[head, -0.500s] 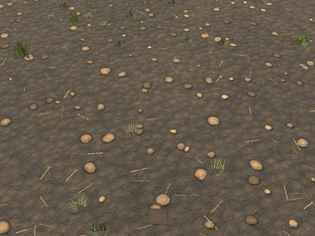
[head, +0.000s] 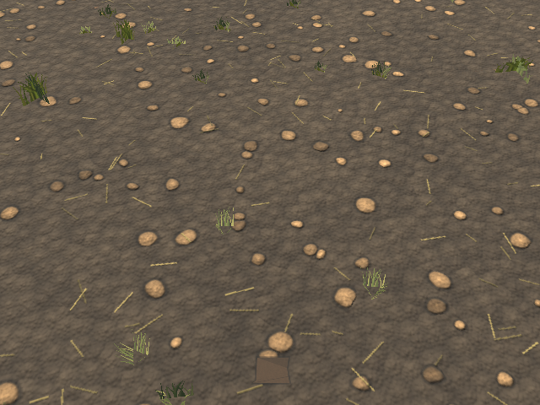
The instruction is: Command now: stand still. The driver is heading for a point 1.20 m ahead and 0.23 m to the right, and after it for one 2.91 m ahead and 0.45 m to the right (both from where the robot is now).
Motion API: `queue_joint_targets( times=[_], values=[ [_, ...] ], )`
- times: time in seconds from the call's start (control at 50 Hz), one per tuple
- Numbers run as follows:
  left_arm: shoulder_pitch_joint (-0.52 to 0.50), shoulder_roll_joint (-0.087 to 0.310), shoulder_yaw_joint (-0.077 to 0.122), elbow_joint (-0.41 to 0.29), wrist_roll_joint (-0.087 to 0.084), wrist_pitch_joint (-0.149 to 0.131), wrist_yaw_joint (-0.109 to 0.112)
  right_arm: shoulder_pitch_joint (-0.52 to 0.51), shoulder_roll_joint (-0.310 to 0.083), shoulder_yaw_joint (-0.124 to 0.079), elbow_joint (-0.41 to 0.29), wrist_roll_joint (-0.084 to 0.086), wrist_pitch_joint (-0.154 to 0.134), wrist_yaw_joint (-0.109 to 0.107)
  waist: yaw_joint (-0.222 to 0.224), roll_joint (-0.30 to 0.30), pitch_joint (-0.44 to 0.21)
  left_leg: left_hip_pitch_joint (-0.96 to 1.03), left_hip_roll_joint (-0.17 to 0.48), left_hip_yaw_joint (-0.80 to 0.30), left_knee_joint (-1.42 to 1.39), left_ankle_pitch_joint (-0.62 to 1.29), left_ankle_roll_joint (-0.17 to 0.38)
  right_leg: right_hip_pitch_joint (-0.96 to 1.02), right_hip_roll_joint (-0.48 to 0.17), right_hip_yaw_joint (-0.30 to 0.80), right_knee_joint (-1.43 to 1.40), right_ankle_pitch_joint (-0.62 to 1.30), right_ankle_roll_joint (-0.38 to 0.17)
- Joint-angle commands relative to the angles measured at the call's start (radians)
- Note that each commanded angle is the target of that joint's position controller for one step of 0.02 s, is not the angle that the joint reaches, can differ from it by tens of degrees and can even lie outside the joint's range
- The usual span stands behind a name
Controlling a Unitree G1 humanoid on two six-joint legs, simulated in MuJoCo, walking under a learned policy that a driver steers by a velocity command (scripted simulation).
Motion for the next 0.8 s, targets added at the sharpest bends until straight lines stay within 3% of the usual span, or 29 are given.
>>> queue_joint_targets(
  times=[0.02, 0.08, 0.1, 0.14, 0.18, 0.22, 0.26, 0.28, 0.3, 0.32, 0.36, 0.38, 0.4, 0.42, 0.44, 0.48, 0.5, 0.52, 0.56, 0.64, 0.74, 0.78, 0.8],
  values=[
    [0.063, 0.089, 0.014, -0.010, 0.000, -0.009, 0.004, -0.006, -0.096, -0.018, -0.022, 0.001, -0.007, -0.005, -0.004, 0.005, -0.001, 0.095, 0.055, -0.061, -0.098, 0.124, 0.039, -0.125, -0.005, 0.005, -0.106, 0.084, -0.020],
    [0.079, 0.080, 0.013, -0.004, 0.000, -0.011, 0.005, -0.004, -0.093, -0.016, -0.002, 0.001, -0.005, -0.007, -0.007, 0.003, 0.005, 0.095, 0.053, -0.059, -0.102, 0.106, 0.036, -0.131, -0.004, 0.004, -0.113, 0.074, -0.022],
    [0.106, 0.071, 0.012, 0.009, -0.001, -0.011, 0.005, 0.016, -0.087, -0.015, 0.015, 0.001, -0.003, -0.007, -0.006, 0.002, -0.015, 0.100, 0.041, -0.048, -0.107, -0.024, 0.037, -0.124, 0.004, -0.004, -0.116, -0.020, -0.029],
    [0.109, 0.095, 0.021, 0.000, -0.012, -0.010, 0.009, 0.034, -0.108, -0.025, 0.030, 0.011, -0.002, -0.009, -0.011, -0.014, 0.036, 0.028, 0.014, -0.030, -0.093, -0.365, 0.049, -0.170, 0.005, 0.010, -0.110, -0.259, -0.072],
    [0.132, 0.098, 0.025, -0.014, -0.020, -0.025, 0.011, 0.015, -0.099, -0.024, 0.024, 0.018, -0.022, -0.005, 0.002, -0.015, 0.101, -0.054, 0.024, -0.048, -0.084, -0.467, 0.063, -0.204, -0.031, 0.071, -0.135, -0.389, -0.115],
    [0.190, 0.124, 0.035, -0.007, -0.027, -0.048, 0.006, -0.019, -0.077, -0.022, 0.011, 0.025, -0.055, 0.006, 0.026, -0.075, 0.117, -0.133, 0.016, -0.020, 0.005, -0.358, 0.053, -0.143, -0.114, 0.200, -0.204, -0.423, -0.169],
    [0.205, 0.188, 0.059, -0.006, -0.032, -0.063, 0.000, -0.071, -0.041, -0.013, -0.012, 0.031, -0.083, 0.022, 0.031, -0.199, 0.140, -0.232, 0.005, 0.056, 0.184, -0.152, 0.043, -0.061, -0.283, 0.429, -0.341, -0.431, -0.250],
    [0.188, 0.180, 0.060, -0.019, -0.031, -0.067, -0.003, -0.074, -0.051, -0.014, -0.013, 0.030, -0.091, 0.027, 0.023, -0.179, 0.149, -0.241, 0.029, 0.041, 0.214, -0.155, 0.058, -0.068, -0.310, 0.455, -0.357, -0.386, -0.261],
    [0.163, 0.175, 0.059, -0.029, -0.033, -0.072, -0.008, -0.048, -0.042, -0.011, -0.009, 0.035, -0.098, 0.031, 0.000, -0.182, 0.157, -0.212, 0.039, 0.041, 0.170, -0.180, 0.072, -0.080, -0.308, 0.432, -0.338, -0.326, -0.251],
    [0.128, 0.162, 0.056, -0.044, -0.038, -0.073, -0.014, -0.007, -0.044, -0.013, 0.006, 0.039, -0.103, 0.033, -0.031, -0.167, 0.153, -0.120, 0.032, 0.058, 0.066, -0.183, 0.081, -0.109, -0.267, 0.359, -0.304, -0.261, -0.218],
    [0.067, 0.157, 0.055, -0.073, -0.037, -0.070, -0.021, 0.182, -0.087, -0.039, 0.085, 0.036, -0.103, 0.030, -0.110, -0.116, 0.082, 0.213, -0.002, 0.054, -0.057, -0.068, 0.078, -0.240, -0.143, 0.188, -0.143, -0.020, -0.144],
    [0.024, 0.119, 0.045, -0.103, -0.039, -0.079, -0.022, 0.338, -0.168, -0.066, 0.123, 0.031, -0.104, 0.027, -0.168, 0.069, 0.034, 0.387, 0.138, -0.206, -0.180, -0.143, 0.146, -0.394, -0.029, 0.036, 0.171, 0.158, -0.080],
    [0.027, 0.064, 0.031, -0.139, -0.035, -0.101, -0.018, 0.466, -0.251, -0.082, 0.142, 0.029, -0.107, 0.038, -0.192, 0.309, -0.047, 0.537, 0.359, -0.622, -0.342, -0.150, 0.275, -0.582, 0.070, -0.019, 0.524, -0.059, -0.038],
    [0.005, 0.094, 0.041, -0.151, -0.047, -0.115, -0.024, 0.400, -0.159, -0.046, 0.129, 0.009, -0.120, 0.042, -0.139, 0.190, -0.023, 0.502, 0.412, -0.695, -0.355, -0.125, 0.290, -0.678, 0.032, 0.095, 0.719, -0.155, -0.064],
    [0.007, 0.100, 0.043, -0.152, -0.061, -0.122, -0.035, 0.314, -0.110, -0.027, 0.102, 0.005, -0.127, 0.043, -0.096, 0.118, 0.023, 0.458, 0.387, -0.573, -0.345, -0.079, 0.258, -0.717, -0.018, 0.120, 0.778, -0.080, -0.096],
    [-0.013, 0.106, 0.055, -0.152, -0.046, -0.125, -0.041, 0.230, -0.091, -0.008, 0.073, 0.005, -0.124, 0.051, -0.054, 0.035, 0.044, 0.387, 0.314, -0.365, -0.371, 0.046, 0.199, -0.702, -0.084, 0.096, 0.702, 0.079, -0.117],
    [-0.022, 0.116, 0.064, -0.155, -0.038, -0.119, -0.044, 0.231, -0.069, 0.002, 0.075, 0.002, -0.117, 0.050, -0.044, 0.043, 0.041, 0.359, 0.274, -0.279, -0.381, 0.135, 0.171, -0.661, -0.100, 0.078, 0.654, 0.118, -0.113],
    [-0.019, 0.102, 0.065, -0.155, -0.037, -0.111, -0.049, 0.251, -0.064, 0.007, 0.081, 0.001, -0.109, 0.046, -0.039, 0.062, 0.036, 0.340, 0.252, -0.225, -0.388, 0.196, 0.161, -0.634, -0.102, 0.059, 0.617, 0.139, -0.102],
    [-0.064, 0.074, 0.060, -0.173, -0.032, -0.096, -0.054, 0.287, -0.089, 0.008, 0.090, -0.001, -0.101, 0.032, -0.040, 0.059, 0.048, 0.308, 0.239, -0.167, -0.409, 0.270, 0.167, -0.636, -0.099, 0.026, 0.538, 0.182, -0.071],
    [-0.269, 0.049, 0.040, -0.254, -0.027, -0.091, -0.058, 0.287, -0.143, 0.003, 0.075, -0.005, -0.095, 0.010, -0.071, 0.063, 0.098, 0.197, 0.215, -0.090, -0.458, 0.259, 0.163, -0.559, -0.062, -0.013, 0.219, 0.340, -0.039],
    [-0.378, 0.086, 0.038, -0.304, -0.036, -0.092, -0.080, 0.338, -0.155, -0.009, 0.098, 0.018, -0.096, 0.007, -0.073, 0.073, 0.125, 0.290, 0.269, -0.059, -0.448, 0.281, 0.149, -0.503, -0.038, -0.007, 0.053, 0.383, -0.079],
    [-0.346, 0.116, 0.050, -0.307, -0.035, -0.099, -0.088, 0.319, -0.171, -0.017, 0.094, 0.015, -0.087, 0.007, -0.034, 0.083, 0.082, 0.360, 0.286, -0.041, -0.364, 0.469, 0.127, -0.430, -0.014, -0.018, 0.022, 0.331, -0.111],
    [-0.287, 0.141, 0.063, -0.295, -0.035, -0.100, -0.088, 0.306, -0.185, -0.022, 0.090, 0.010, -0.082, 0.008, 0.003, 0.105, 0.027, 0.377, 0.284, -0.029, -0.280, 0.655, 0.116, -0.330, 0.017, -0.040, 0.030, 0.302, -0.128]
  ],
)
